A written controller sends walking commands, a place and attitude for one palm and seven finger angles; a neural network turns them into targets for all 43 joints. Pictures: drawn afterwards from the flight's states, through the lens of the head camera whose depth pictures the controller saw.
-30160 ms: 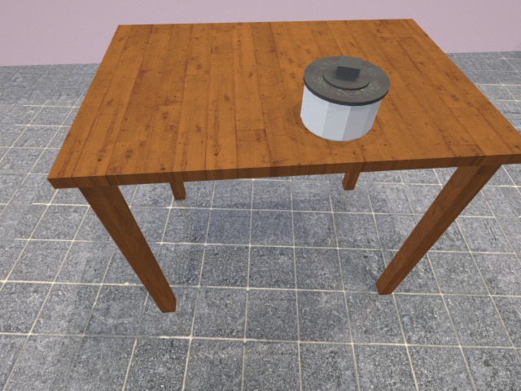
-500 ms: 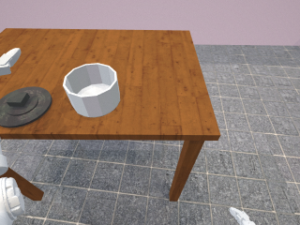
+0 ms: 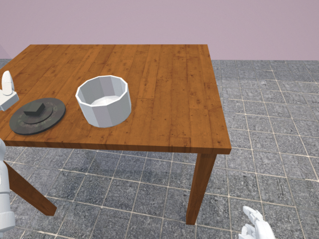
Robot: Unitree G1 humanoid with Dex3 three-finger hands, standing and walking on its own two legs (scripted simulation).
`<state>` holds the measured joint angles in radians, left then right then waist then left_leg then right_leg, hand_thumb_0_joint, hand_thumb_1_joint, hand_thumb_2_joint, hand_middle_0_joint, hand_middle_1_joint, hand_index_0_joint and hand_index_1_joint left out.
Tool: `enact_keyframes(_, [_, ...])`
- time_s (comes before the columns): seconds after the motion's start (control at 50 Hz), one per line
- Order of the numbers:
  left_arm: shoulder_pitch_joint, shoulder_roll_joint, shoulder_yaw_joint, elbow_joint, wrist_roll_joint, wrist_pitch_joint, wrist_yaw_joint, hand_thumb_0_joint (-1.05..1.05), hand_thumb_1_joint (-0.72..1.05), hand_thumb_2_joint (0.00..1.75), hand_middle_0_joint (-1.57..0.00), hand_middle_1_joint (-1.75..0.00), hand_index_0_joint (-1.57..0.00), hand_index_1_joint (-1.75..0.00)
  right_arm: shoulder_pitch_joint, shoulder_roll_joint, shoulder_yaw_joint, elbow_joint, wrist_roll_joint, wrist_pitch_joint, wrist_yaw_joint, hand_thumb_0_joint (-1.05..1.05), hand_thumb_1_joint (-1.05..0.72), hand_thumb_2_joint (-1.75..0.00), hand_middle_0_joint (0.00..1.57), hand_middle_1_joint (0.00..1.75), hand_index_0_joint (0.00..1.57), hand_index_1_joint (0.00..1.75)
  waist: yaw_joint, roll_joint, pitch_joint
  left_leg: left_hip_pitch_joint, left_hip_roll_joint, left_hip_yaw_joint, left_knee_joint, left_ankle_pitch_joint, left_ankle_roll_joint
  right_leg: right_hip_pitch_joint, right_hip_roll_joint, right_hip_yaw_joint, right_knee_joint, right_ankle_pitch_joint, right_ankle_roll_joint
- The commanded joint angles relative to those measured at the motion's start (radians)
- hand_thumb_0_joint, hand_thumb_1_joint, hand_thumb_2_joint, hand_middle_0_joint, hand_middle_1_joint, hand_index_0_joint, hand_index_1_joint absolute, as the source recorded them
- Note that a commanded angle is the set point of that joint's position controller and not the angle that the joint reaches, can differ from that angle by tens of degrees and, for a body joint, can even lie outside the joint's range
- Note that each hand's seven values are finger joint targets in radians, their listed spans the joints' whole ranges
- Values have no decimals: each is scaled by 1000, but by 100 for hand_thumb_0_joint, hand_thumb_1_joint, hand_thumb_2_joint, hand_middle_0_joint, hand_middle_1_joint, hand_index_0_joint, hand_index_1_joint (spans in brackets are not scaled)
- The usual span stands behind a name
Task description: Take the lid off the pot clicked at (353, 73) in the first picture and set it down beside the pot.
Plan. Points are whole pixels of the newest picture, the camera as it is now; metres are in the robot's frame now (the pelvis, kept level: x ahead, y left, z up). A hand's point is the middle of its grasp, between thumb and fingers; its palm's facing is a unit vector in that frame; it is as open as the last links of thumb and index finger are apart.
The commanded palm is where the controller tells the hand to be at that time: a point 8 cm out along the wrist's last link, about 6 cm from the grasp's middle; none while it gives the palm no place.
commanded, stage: draw the hand back to the body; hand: left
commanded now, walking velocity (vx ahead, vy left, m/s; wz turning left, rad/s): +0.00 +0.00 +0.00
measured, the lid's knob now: (34, 109) +0.46 +0.46 +0.07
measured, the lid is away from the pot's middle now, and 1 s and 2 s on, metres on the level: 0.23 0.23 0.23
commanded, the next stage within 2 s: step back with the hand held close in 0.92 s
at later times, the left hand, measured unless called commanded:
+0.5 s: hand (0, 128) +0.22 +0.28 +0.25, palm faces +0.54 -0.81 -0.25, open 7.4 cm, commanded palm +0.16 +0.31 +0.25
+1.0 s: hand out of the picture +0.15 +0.26 +0.24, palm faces +0.49 -0.81 -0.31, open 7.4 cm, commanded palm +0.10 +0.30 +0.25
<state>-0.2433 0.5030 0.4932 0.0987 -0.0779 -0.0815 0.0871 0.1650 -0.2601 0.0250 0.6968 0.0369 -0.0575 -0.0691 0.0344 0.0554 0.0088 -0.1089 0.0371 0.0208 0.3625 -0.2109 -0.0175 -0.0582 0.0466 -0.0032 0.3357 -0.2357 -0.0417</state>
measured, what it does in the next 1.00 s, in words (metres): stands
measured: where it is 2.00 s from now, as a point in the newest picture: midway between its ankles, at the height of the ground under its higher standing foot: outside the picture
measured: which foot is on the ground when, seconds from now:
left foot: down 0.00-1.00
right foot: down 0.00-1.00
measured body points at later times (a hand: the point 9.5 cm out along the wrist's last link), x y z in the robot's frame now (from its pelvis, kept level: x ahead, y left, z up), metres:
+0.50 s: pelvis -0.01 +0.01 +0.00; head -0.04 -0.01 +0.45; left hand +0.18 +0.32 +0.26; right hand +0.18 -0.21 -0.09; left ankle -0.01 +0.13 -0.75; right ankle -0.03 -0.09 -0.75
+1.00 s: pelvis -0.03 +0.02 +0.00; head -0.06 +0.00 +0.45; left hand +0.12 +0.30 +0.26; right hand +0.18 -0.18 -0.08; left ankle -0.01 +0.13 -0.75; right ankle -0.03 -0.09 -0.75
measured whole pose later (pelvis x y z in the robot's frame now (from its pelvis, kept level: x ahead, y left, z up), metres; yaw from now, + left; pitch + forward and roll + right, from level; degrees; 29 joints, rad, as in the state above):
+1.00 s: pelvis -0.03 +0.02 +0.00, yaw +1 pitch -7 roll -1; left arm 0.36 0.35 0.40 -0.59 -0.10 -0.11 0.08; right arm 0.15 -0.19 0.04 0.71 -0.02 -0.14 -0.07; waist 0.08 0.05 0.03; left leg -0.07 0.02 0.02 0.38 -0.19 0.00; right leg 0.00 0.03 -0.01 0.33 -0.21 -0.02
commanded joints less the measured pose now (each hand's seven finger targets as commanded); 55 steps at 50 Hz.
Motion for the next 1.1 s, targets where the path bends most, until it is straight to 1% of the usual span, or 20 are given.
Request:
enact_keyframes(0.0, [-259,287,81,-288,-8,-56,14,0,85,89,-21,-32,-21,-32,-120,-104,-36,-143,-4,-58,-7,0,-90,-90,20,30,20,30,11,20,-192,115,-30,46,1,258,65,0,-32,-1,-46,343,33])
enact_keyframes(0.08, [-223,235,53,-358,-14,-59,14,0,90,90,-20,-30,-20,-30,-140,-93,-34,-141,-8,-71,-11,0,-90,-90,20,30,20,30,9,28,-167,129,-28,46,-7,226,63,-20,-29,-1,-61,295,32])
enact_keyframes(0.14, [-129,245,93,-380,-23,-58,18,0,90,90,-20,-30,-20,-30,-144,-90,-35,-137,-14,-76,-14,0,-90,-90,20,30,20,30,20,5,-156,124,-26,42,-9,221,65,-13,-30,0,-64,288,32])
enact_keyframes(0.18, [-127,209,66,-481,-22,-68,13,0,90,90,-20,-30,-20,-30,-156,-83,-33,-148,-15,-83,-11,0,-90,-90,20,30,20,30,23,45,-194,140,-29,39,-12,242,59,10,-31,-2,-55,306,28])
enact_keyframes(0.22, [-68,177,56,-499,-27,-70,11,0,90,90,-20,-30,-20,-30,-159,-79,-33,-146,-18,-90,-10,0,-90,-90,20,30,20,30,22,28,-167,142,-27,37,-12,245,61,-3,-27,-6,-60,307,28])
enact_keyframes(0.26, [-10,184,81,-483,-32,-61,15,0,90,90,-20,-30,-20,-30,-156,-78,-35,-139,-22,-90,-13,0,-90,-90,20,30,20,30,25,-5,-140,125,-23,36,-17,225,60,-10,-28,-6,-65,286,30])
enact_keyframes(0.34, [66,138,55,-581,-35,-70,9,0,90,90,-20,-30,-20,-30,-168,-72,-35,-144,-26,-101,-12,0,-90,-90,20,30,20,30,26,37,-133,137,-21,35,-18,234,57,-12,-28,-7,-63,288,27])
enact_keyframes(0.38, [104,133,60,-598,-36,-69,11,0,90,90,-20,-30,-20,-30,-169,-70,-35,-145,-28,-105,-12,0,-90,-90,20,30,20,30,30,-1,-126,130,-19,29,-23,223,57,-11,-27,-10,-64,270,28])
enact_keyframes(0.54, [253,86,28,-758,-34,-82,4,0,90,90,-20,-30,-20,-30,-180,-60,-35,-156,-37,-121,-6,0,-90,-90,20,30,20,30,31,26,-94,125,-14,18,-28,178,50,-30,-29,-9,-75,202,24])
enact_keyframes(0.6, [353,75,38,-772,-36,-79,3,0,90,90,-20,-30,-20,-30,-173,-53,-34,-155,-43,-122,-5,0,-90,-90,20,30,20,30,38,0,-74,108,-12,13,-29,171,48,-30,-31,-12,-76,193,24])
enact_keyframes(0.68, [406,46,4,-860,-30,-85,0,0,90,90,-20,-30,-20,-30,-179,-47,-32,-163,-45,-132,-2,0,-90,-90,20,30,20,30,35,51,-63,112,-10,9,-27,144,45,-49,-33,-9,-80,157,21])
enact_keyframes(0.74, [481,43,10,-884,-30,-84,3,0,90,90,-20,-30,-20,-30,-174,-43,-31,-167,-48,-137,-3,0,-90,-90,20,30,20,30,37,14,-43,98,-7,1,-32,110,42,-59,-30,-11,-87,115,20])
enact_keyframes(0.8, [438,54,20,-893,-26,-87,9,0,90,90,-20,-30,-20,-30,-170,-41,-30,-158,-48,-139,-9,0,-90,-90,20,30,20,30,32,17,-37,98,-7,-2,-30,99,42,-66,-33,-8,-93,105,18])
enact_keyframes(0.86, [454,17,-13,-853,-25,-80,10,0,90,90,-20,-30,-20,-30,-168,-40,-27,-154,-48,-139,-11,0,-90,-90,20,30,20,30,27,6,5,90,-5,-8,-42,61,42,-87,-31,-12,-104,57,18])
enact_keyframes(0.92, [469,21,-11,-893,-23,-86,7,0,90,90,-20,-30,-20,-30,-174,-38,-26,-162,-48,-142,-9,0,-90,-90,20,30,20,30,34,32,-21,99,-7,-11,-43,62,43,-70,-31,-10,-99,58,16])
enact_keyframes(1.0, [454,31,-3,-883,-21,-84,12,0,90,90,-20,-30,-20,-30,-173,-38,-27,-157,-52,-143,-10,0,-90,-90,20,30,20,30,36,8,-18,91,-8,-15,-43,63,42,-67,-33,-8,-101,57,17])
enact_keyframes(1.02, [327,187,150,-923,-13,-133,31,0,90,90,-20,-30,-20,-30,-152,-57,-9,-220,-25,-111,-2,0,-90,-90,20,30,20,30,0,64,86,2,-4,-35,-14,-58,56,-179,-73,90,-142,28,16])
enact_keyframes(1.04, [346,142,103,-923,0,-150,29,0,90,90,-20,-30,-20,-30,-166,-63,-27,-206,-34,-105,-1,0,-90,-90,20,30,20,30,-1,-16,44,-25,-11,-51,32,-66,61,-204,-100,126,-156,28,13])
enact_keyframes(1.06, [458,85,65,-859,0,-146,25,0,90,90,-20,-30,-20,-30,-140,-66,-35,-207,-34,-94,3,0,-90,-90,20,30,20,30,-10,-81,19,-4,-15,-52,76,-33,66,-224,-121,139,-162,38,10])
enact_keyframes(1.08, [514,57,37,-851,3,-142,19,0,90,90,-20,-30,-20,-30,-127,-67,-40,-212,-32,-86,7,0,-90,-90,20,30,20,30,-15,-103,-14,7,-11,-52,100,12,66,-227,-138,136,-146,88,8])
